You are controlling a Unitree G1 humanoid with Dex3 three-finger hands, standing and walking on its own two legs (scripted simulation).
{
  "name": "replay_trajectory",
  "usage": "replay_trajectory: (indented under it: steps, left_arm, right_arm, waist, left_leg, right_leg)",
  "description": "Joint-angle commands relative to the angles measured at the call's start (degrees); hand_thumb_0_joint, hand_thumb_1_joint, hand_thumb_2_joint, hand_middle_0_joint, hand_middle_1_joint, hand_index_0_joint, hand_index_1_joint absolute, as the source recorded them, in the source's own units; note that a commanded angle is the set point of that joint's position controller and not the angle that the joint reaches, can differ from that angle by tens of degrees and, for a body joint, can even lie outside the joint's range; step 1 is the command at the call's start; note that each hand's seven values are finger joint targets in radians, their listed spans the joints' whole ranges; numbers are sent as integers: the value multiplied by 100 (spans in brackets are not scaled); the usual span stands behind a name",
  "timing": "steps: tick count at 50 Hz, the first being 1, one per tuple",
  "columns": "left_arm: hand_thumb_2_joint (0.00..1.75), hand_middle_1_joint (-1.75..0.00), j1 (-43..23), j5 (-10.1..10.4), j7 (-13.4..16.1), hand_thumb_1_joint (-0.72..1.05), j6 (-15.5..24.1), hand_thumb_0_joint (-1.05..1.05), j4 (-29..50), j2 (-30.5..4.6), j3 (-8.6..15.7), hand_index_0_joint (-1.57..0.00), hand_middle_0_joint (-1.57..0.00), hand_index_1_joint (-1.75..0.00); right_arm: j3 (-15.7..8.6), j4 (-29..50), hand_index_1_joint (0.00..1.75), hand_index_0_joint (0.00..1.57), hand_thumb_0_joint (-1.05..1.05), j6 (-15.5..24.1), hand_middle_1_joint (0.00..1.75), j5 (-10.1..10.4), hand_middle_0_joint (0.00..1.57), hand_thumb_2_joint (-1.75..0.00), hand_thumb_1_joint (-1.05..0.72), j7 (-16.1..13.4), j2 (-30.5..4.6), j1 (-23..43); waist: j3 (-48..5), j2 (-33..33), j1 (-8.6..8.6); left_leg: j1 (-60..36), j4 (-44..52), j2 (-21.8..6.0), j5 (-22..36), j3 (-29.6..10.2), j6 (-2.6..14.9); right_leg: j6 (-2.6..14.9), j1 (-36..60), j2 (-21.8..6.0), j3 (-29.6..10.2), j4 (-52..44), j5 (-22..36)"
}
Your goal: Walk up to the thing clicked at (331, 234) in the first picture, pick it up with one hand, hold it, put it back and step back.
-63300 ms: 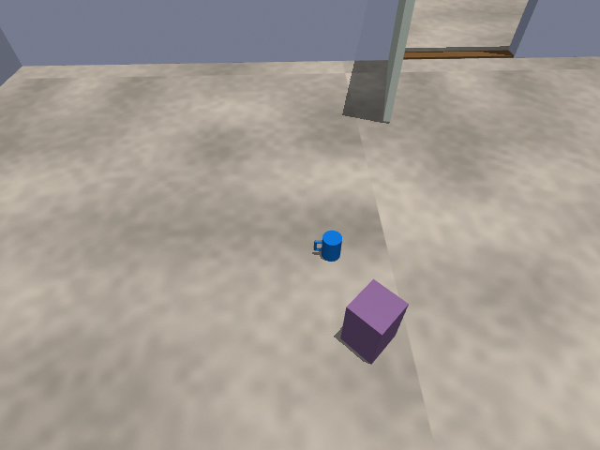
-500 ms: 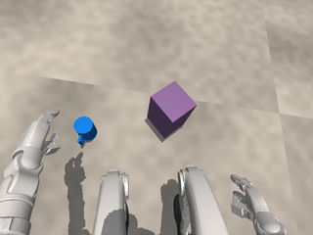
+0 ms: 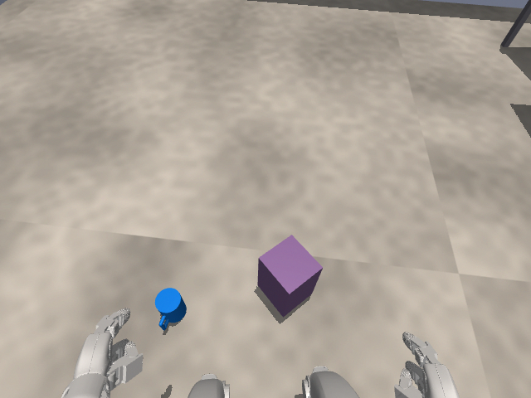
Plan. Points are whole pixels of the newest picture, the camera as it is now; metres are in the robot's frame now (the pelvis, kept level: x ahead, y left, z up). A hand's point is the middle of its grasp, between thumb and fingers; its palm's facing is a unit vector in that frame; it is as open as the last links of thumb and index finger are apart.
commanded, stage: home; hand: left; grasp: from above
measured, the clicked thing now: (169, 310) +0.47 +0.28 -0.62
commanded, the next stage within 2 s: none
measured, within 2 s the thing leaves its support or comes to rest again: neither
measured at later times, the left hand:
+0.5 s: hand (124, 390) +0.18 +0.18 -0.01, palm faces +0.09 -0.98 -0.20, open 7.4 cm
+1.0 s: hand (126, 386) +0.18 +0.18 -0.01, palm faces +0.07 -0.98 -0.20, open 7.4 cm
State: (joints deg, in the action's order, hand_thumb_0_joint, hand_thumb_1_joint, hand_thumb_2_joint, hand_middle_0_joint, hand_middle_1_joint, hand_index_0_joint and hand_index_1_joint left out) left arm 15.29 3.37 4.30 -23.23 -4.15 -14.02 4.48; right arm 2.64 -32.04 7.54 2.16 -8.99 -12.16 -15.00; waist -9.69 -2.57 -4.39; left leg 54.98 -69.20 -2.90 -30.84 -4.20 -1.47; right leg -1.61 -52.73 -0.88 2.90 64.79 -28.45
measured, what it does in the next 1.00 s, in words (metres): stands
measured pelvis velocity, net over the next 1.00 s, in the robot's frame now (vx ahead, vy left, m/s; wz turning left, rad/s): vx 0.02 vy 0.00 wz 0.02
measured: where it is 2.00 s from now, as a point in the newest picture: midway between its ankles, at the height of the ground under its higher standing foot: outside the picture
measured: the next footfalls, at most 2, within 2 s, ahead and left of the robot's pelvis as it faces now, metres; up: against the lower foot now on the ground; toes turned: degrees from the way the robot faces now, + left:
none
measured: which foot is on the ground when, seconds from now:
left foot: down 0.00-1.00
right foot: down 0.00-1.00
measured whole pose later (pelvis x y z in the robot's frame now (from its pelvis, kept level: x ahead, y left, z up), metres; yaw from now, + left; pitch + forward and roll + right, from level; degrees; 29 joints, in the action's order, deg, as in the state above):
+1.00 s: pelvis +0.02 +0.00 +0.04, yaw +1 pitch +9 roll -3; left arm 28.1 3.0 1.2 -26.4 6.8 -12.5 1.9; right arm 1.5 -32.2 14.0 0.4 -10.6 -12.5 -16.9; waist -9.1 -3.0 -2.3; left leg 38.8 -57.9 -2.6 -28.3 -3.5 -1.3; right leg -1.8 -36.6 -1.3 2.8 53.6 -26.1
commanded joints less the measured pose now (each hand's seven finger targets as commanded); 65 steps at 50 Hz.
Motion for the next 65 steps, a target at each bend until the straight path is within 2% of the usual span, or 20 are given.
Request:
replay_trajectory:
  steps: [1, 5, 7, 9, 11, 12, 16, 18, 22, 27, 28, 36, 42, 45, 46, 48, 51, 59, 63, 65]
  left_arm:
    - [90, -30, 442, 63, 1, 90, 76, 0, 1505, -561, 278, -20, -20, -30]
    - [90, -30, 906, 32, -74, 90, -17, 0, 1854, -416, 115, -20, -20, -30]
    - [90, -30, 1110, 3, -107, 90, -27, 0, 2129, -437, 129, -20, -20, -30]
    - [90, -30, 1085, -6, -158, 90, -59, 0, 2180, -385, 46, -20, -20, -30]
    - [90, -30, 1167, 11, -204, 90, -61, 0, 2263, -402, 81, -20, -20, -30]
    - [90, -30, 1175, -12, -236, 90, -69, 0, 2190, -365, 13, -20, -20, -30]
    - [90, -30, 1004, -62, -286, 90, -30, 0, 2158, -422, 53, -20, -20, -30]
    - [90, -30, 991, -85, -299, 90, -12, 0, 2164, -446, 97, -20, -20, -30]
    - [90, -30, 1074, -101, -305, 90, -3, 0, 2261, -466, 94, -20, -20, -30]
    - [90, -30, 1121, -112, -289, 90, -17, 0, 2158, -427, 70, -20, -20, -30]
    - [90, -30, 1144, -122, -281, 90, -18, 0, 2220, -453, 87, -20, -20, -30]
    - [90, -30, 1133, -104, -283, 90, -9, 0, 2249, -443, 56, -20, -20, -30]
    - [90, -30, 1136, -89, -284, 90, -34, 0, 2139, -436, 86, -20, -20, -30]
    - [90, -30, 1186, -81, -278, 90, -47, 0, 2150, -462, 115, -20, -20, -30]
    - [90, -30, 1145, -77, -287, 90, -41, 0, 2196, -416, 60, -20, -20, -30]
    - [90, -30, 1124, -93, -289, 90, -54, 0, 2128, -447, 85, -20, -20, -30]
    - [90, -30, 1124, -93, -284, 90, -45, 0, 2196, -450, 100, -20, -20, -30]
    - [90, -30, 1082, -93, -294, 90, -53, 0, 2250, -459, 61, -20, -20, -30]
    - [90, -30, 1066, -99, -302, 90, -46, 0, 2230, -477, 88, -20, -20, -30]
    - [90, -30, 1063, -100, -310, 90, -59, 0, 2162, -450, 62, -20, -20, -30]
  right_arm:
    - [-275, 962, 30, 20, 0, 478, 30, -43, 20, -90, -90, -190, -653, 129]
    - [-272, 1061, 30, 20, 0, 586, 30, -76, 20, -90, -90, -231, -635, 162]
    - [-309, 1114, 30, 20, 0, 643, 30, -90, 20, -90, -90, -244, -632, 175]
    - [-309, 1112, 30, 20, 0, 702, 30, -108, 20, -90, -90, -242, -655, 197]
    - [-331, 1112, 30, 20, 0, 762, 30, -130, 20, -90, -90, -247, -667, 218]
    - [-339, 1078, 30, 20, 0, 783, 30, -135, 20, -90, -90, -246, -670, 215]
    - [-356, 1059, 30, 20, 0, 882, 30, -165, 20, -90, -90, -237, -711, 260]
    - [-354, 1048, 30, 20, 0, 922, 30, -174, 20, -90, -90, -235, -693, 288]
    - [-372, 1019, 30, 20, 0, 965, 30, -185, 20, -90, -90, -217, -725, 297]
    - [-355, 967, 30, 20, 0, 979, 30, -206, 20, -90, -90, -208, -708, 315]
    - [-362, 971, 30, 20, 0, 977, 30, -203, 20, -90, -90, -210, -706, 339]
    - [-388, 938, 30, 20, 0, 988, 30, -210, 20, -90, -90, -214, -716, 289]
    - [-381, 932, 30, 20, 0, 997, 30, -191, 20, -90, -90, -218, -722, 322]
    - [-384, 950, 30, 20, 0, 1009, 30, -189, 20, -90, -90, -229, -721, 304]
    - [-387, 955, 30, 20, 0, 1010, 30, -189, 20, -90, -90, -223, -721, 285]
    - [-384, 956, 30, 20, 0, 1010, 30, -190, 20, -90, -90, -226, -722, 342]
    - [-387, 967, 30, 20, 0, 1020, 30, -186, 20, -90, -90, -227, -714, 319]
    - [-393, 943, 30, 20, 0, 1032, 30, -180, 20, -90, -90, -246, -722, 274]
    - [-392, 944, 30, 20, 0, 1033, 30, -188, 20, -90, -90, -245, -713, 317]
    - [-384, 935, 30, 20, 0, 1034, 30, -188, 20, -90, -90, -245, -707, 306]
  waist:
    - [-1036, -163, 106]
    - [-546, -95, 139]
    - [-523, -120, 182]
    - [-306, 25, 118]
    - [-264, 31, 130]
    - [-267, 38, 108]
    - [-144, 66, 110]
    - [-176, 74, 139]
    - [-431, -41, 183]
    - [-317, -60, 197]
    - [-340, -96, 243]
    - [-462, -125, 210]
    - [-232, -20, 247]
    - [-317, 56, 253]
    - [-368, 41, 215]
    - [-185, -26, 230]
    - [-282, -9, 236]
    - [-408, 38, 189]
    - [-300, -48, 231]
    - [-206, 7, 196]
  left_leg:
    - [-1482, 1536, 288, 1299, 171, 210]
    - [-1685, 1920, 273, 1160, 129, 198]
    - [-1795, 2022, 275, 1241, 129, 196]
    - [-1823, 2124, 276, 1114, 126, 214]
    - [-1872, 2151, 292, 1141, 165, 215]
    - [-1950, 2171, 286, 1187, 162, 208]
    - [-1950, 2139, 300, 1274, 177, 219]
    - [-1981, 2144, 308, 1203, 196, 222]
    - [-2138, 2107, 309, 1534, 205, 198]
    - [-2096, 2125, 312, 1485, 178, 187]
    - [-2113, 2132, 308, 1486, 188, 184]
    - [-2141, 2105, 290, 1695, 157, 157]
    - [-2041, 2211, 261, 1330, 123, 170]
    - [-2030, 2145, 280, 1390, 169, 191]
    - [-2043, 2138, 284, 1402, 173, 189]
    - [-1973, 2176, 282, 1229, 179, 184]
    - [-1968, 2177, 293, 1126, 186, 191]
    - [-2075, 2072, 292, 1482, 214, 197]
    - [-2001, 2153, 278, 1283, 174, 179]
    - [-1976, 2155, 282, 1190, 193, 192]
  right_leg:
    - [169, 1510, 178, -19, -1560, 1229]
    - [158, 1596, 213, 84, -1828, 1058]
    - [164, 1692, 231, 124, -1900, 1092]
    - [149, 1682, 237, 158, -1997, 970]
    - [136, 1740, 233, 181, -2041, 969]
    - [137, 1730, 240, 188, -2035, 1003]
    - [127, 1726, 206, 190, -2023, 1078]
    - [119, 1756, 186, 182, -2035, 1019]
    - [138, 1902, 184, 162, -1948, 1328]
    - [134, 1907, 186, 171, -1951, 1287]
    - [135, 1907, 188, 181, -1962, 1276]
    - [148, 1953, 201, 181, -1898, 1424]
    - [136, 1848, 212, 200, -1963, 1111]
    - [123, 1925, 201, 180, -1991, 1173]
    - [125, 1924, 199, 167, -1976, 1200]
    - [126, 1823, 200, 174, -2016, 1040]
    - [125, 1863, 191, 160, -2026, 951]
    - [115, 1929, 180, 133, -1985, 1274]
    - [116, 1873, 197, 161, -1978, 1074]
    - [114, 1821, 186, 154, -2009, 1010]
